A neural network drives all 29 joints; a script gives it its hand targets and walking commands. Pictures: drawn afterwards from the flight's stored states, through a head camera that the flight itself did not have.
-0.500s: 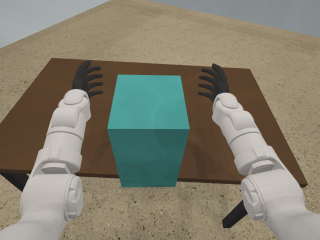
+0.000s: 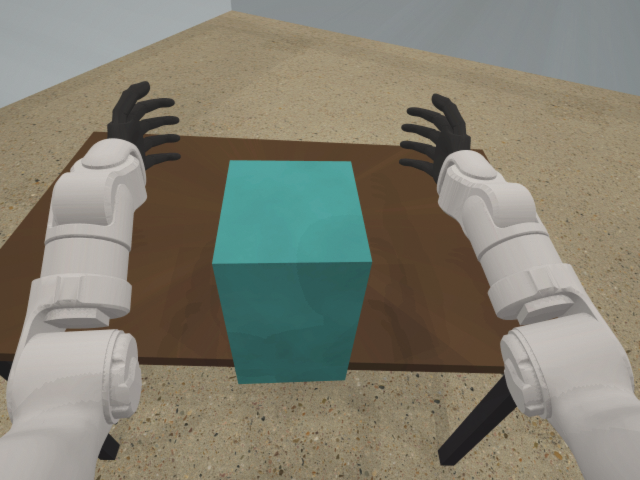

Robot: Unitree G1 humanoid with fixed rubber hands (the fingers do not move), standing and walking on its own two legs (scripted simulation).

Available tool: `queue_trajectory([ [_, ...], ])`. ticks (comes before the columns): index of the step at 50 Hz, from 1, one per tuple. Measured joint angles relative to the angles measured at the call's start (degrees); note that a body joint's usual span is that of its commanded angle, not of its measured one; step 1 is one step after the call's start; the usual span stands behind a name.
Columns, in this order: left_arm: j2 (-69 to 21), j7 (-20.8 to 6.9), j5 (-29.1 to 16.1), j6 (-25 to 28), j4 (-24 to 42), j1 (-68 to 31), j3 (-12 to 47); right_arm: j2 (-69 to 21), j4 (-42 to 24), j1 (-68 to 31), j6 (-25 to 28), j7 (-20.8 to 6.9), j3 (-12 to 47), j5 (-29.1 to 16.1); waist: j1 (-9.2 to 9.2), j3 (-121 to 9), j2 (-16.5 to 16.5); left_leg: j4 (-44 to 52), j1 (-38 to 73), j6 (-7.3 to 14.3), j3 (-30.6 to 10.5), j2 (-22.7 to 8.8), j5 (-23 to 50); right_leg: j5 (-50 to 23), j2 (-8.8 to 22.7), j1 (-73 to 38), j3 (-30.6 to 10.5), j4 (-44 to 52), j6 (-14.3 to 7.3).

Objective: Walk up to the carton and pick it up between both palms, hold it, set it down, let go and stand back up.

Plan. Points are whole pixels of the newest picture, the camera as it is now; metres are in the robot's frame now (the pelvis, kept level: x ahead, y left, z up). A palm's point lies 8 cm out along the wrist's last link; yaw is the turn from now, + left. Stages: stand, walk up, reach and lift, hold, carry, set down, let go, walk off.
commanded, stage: set down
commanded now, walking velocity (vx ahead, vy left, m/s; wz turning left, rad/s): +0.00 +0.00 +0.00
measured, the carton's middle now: (291, 278) +0.39 +0.03 +0.04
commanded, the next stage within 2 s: none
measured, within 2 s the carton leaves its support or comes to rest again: neither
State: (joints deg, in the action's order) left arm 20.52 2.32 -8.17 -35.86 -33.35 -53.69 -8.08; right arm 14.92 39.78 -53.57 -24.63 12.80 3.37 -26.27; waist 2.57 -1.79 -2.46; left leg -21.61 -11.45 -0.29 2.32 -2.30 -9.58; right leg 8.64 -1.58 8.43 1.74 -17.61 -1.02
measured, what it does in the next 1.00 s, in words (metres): stands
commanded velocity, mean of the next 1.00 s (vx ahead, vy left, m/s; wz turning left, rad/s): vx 0.00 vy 0.00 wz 0.00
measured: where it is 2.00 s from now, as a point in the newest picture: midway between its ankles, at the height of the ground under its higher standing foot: outside the picture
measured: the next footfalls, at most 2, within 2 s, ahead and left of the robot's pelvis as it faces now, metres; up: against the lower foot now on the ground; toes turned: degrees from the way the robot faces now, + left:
none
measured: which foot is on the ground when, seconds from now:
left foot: down 0.00-1.00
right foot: down 0.00-1.00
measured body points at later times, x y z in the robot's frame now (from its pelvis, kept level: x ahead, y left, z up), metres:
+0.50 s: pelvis -0.01 +0.00 +0.00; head -0.02 +0.02 +0.45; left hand +0.37 +0.21 +0.14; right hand +0.36 -0.17 +0.14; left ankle +0.02 +0.12 -0.75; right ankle +0.01 -0.11 -0.75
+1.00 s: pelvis +0.01 +0.00 +0.00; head +0.01 +0.02 +0.45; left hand +0.30 +0.21 +0.08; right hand +0.29 -0.17 +0.09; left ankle +0.02 +0.12 -0.75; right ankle +0.01 -0.11 -0.75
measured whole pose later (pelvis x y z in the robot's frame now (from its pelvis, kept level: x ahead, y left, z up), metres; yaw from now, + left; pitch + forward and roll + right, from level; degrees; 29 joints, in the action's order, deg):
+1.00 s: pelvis +0.01 +0.00 +0.00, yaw -1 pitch -4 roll +0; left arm 10.8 0.3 -5.9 -27.0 6.7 -3.0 -6.7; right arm 5.5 -4.3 0.5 -15.4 11.5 2.4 -13.5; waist -0.9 4.2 -2.6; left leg -17.9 -4.1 -0.3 3.6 -1.4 -9.3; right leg 9.9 -0.9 3.3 0.2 -17.7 -0.9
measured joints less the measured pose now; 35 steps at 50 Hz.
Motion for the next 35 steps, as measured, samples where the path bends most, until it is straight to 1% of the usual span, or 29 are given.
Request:
queue_trajectory([
  [5, -0.29, -0.73, -0.05, -0.93, 1.61, 1.72, 0.02, 0.1, -0.77, 1.81, -0.74, -0.37, 0.25, -0.07, -0.01, 0.1, 0.13, 0.15, 0.99, 0.02, -0.24, 0.09, 0.03, -0.09, 0.05, -1.19, 0.19, 0.4, 0.02],
  [10, -1.32, -1.36, 0.88, -0.83, 5.07, 6.04, -0.86, -1.04, -4.46, 5.79, -0.17, -0.29, -0.36, 1.05, 0.08, 0.77, 0.11, 0.54, 2.16, 0.08, -0.22, 0.28, 0.19, 0.03, 0.22, -2.11, 0.13, 0.25, 0.07],
  [16, -3.38, -2.09, 2.12, -0.35, 12.5, 14.98, -1.96, -3.38, -11.56, 14.39, 1.25, 0.18, -0.88, 3.25, 0.23, 2.28, -0.24, 1.23, 3.93, 0.09, -0.25, 0.5, 0.47, 0.13, 0.39, -3.6, 0.13, 0.28, 0.08],
  [23, -5.4, -1.21, 1.71, -0.29, 22.56, 24.26, -2.02, -5.73, -22.14, 24.81, 2.44, 0.44, -2.51, 6.56, -0.03, 3.94, -0.41, 1.32, 4.18, 0.12, -0.16, 0.7, 0.71, 0.36, 0.59, -3.38, 0.02, -0.56, 0.08],
  [28, -6.33, -0.69, 1.36, -0.7, 26.19, 27.12, -1.7, -6.67, -26.98, 29.0, 1.99, 0.24, -3.0, 8.16, -0.84, 4.27, -0.31, 1.66, 3.67, 0.14, 0.3, 0.72, 1.07, 0.25, 0.62, -2.31, -0.46, -1.03, 0.08],
  [31, -7.09, -0.86, 1.7, -0.55, 28.48, 29.11, -1.73, -7.12, -29.71, 31.27, 2.16, 0.2, -2.66, 8.7, -1.34, 4.58, -0.2, 2.12, 4.06, 0.13, 0.62, 0.68, 1.23, 0.13, 0.57, -2.44, -0.8, -0.85, 0.08],
  [35, -7.99, -1.33, 2.18, 0.05, 30.92, 32.65, -1.5, -7.91, -32.32, 34.63, 2.77, 0.15, -2.78, 10.1, -1.53, 4.92, -0.12, 2.52, 4.87, 0.1, 0.66, 0.75, 1.18, 0.27, 0.62, -3.14, -0.87, -0.67, 0.08],
])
